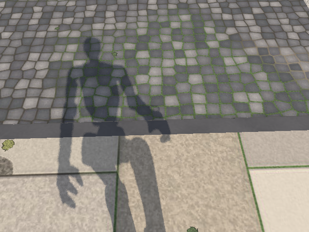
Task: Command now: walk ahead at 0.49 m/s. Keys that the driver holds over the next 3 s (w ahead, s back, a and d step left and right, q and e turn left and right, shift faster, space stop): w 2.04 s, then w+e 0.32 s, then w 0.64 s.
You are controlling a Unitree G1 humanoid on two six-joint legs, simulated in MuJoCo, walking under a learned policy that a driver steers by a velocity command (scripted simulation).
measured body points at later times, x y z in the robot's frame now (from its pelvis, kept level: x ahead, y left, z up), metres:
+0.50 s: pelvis +0.27 -0.03 +0.01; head +0.30 -0.03 +0.46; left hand +0.48 +0.17 -0.09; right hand +0.16 -0.25 -0.13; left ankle +0.11 +0.05 -0.71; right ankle +0.41 -0.12 -0.70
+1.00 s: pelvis +0.53 -0.05 +0.02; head +0.56 -0.04 +0.47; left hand +0.42 +0.17 -0.12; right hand +0.72 -0.25 -0.09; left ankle +0.69 +0.07 -0.68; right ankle +0.41 -0.12 -0.71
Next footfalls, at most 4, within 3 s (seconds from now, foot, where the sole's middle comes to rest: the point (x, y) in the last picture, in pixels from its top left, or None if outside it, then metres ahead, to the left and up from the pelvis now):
0.52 right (196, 231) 0.45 -0.12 -0.75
1.10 left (156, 164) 0.75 0.05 -0.75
1.64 right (191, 119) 1.03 -0.12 -0.75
2.16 left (156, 86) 1.30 0.07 -0.80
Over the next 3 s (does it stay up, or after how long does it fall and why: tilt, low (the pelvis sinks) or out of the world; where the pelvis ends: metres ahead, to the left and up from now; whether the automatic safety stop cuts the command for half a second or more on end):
stays up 1.58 -0.10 -0.02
